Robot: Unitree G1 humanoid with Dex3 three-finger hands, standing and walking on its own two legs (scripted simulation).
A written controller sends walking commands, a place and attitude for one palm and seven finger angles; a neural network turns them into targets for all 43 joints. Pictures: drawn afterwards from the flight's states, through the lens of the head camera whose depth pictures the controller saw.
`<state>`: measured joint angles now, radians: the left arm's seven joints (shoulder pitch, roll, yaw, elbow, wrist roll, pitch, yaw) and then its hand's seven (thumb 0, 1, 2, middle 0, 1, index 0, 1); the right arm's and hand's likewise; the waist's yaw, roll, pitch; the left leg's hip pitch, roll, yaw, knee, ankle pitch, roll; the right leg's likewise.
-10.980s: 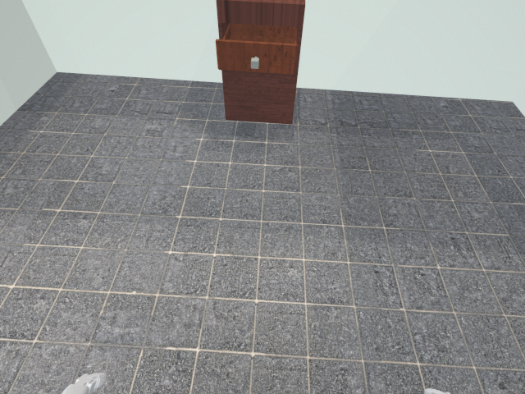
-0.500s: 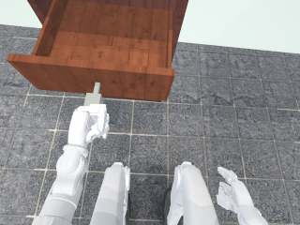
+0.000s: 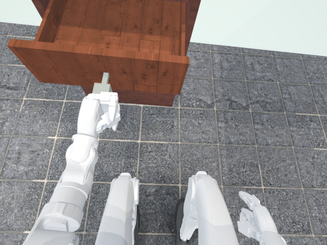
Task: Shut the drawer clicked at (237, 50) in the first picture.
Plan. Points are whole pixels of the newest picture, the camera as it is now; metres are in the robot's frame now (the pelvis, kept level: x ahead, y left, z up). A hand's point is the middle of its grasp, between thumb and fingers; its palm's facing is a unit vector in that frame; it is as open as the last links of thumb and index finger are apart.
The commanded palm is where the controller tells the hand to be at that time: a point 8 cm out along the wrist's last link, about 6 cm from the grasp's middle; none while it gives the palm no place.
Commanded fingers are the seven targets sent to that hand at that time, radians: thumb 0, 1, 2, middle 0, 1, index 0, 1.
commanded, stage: push the drawer shut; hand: left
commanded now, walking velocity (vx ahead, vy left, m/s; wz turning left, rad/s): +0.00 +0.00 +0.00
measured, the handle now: (103, 87) +0.48 +0.16 +0.00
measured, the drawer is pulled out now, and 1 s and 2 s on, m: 0.19 0.04 0.00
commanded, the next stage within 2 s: pull the fist back off the drawer in 1.62 s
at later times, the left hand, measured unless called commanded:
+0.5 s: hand (123, 85) +0.49 +0.11 +0.00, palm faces -0.08 -1.00 -0.05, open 3.4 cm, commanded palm +0.49 +0.15 +0.01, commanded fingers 0.00 0.90 0.90 -1.40 -1.60 -1.40 -1.60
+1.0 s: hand (127, 63) +0.55 +0.11 +0.00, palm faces -0.06 -1.00 -0.05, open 3.4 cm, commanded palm +0.55 +0.14 +0.01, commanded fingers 0.00 0.90 0.90 -1.40 -1.60 -1.40 -1.60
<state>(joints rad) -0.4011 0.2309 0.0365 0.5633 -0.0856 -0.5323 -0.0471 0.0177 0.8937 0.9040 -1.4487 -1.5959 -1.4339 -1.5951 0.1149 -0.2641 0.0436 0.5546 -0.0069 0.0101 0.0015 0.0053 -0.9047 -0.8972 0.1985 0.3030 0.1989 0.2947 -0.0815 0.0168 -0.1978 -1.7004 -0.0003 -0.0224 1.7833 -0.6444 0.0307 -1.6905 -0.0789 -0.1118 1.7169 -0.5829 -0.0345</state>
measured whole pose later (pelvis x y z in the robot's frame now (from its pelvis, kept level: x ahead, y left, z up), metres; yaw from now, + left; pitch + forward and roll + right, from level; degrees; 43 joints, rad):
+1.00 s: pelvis +0.00 +0.00 -0.02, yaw -3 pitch +37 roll -5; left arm -1.02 0.41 0.30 1.13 0.03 -0.54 -0.05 0.02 0.89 0.90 -1.48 -1.60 -1.47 -1.60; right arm 0.22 -0.26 0.07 0.57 -0.07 0.12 0.04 0.00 -0.91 -0.90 0.20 0.30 0.20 0.29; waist -0.22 0.04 -0.17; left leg -1.82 0.02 -0.02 1.83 -0.65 0.04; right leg -1.82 -0.05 -0.11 1.74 -0.56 -0.03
